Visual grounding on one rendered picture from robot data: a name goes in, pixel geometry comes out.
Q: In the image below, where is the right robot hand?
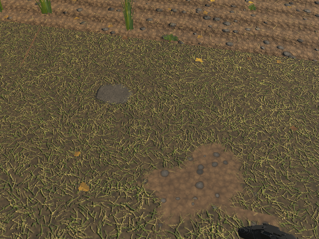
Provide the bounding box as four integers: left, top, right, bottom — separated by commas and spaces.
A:
237, 223, 299, 239

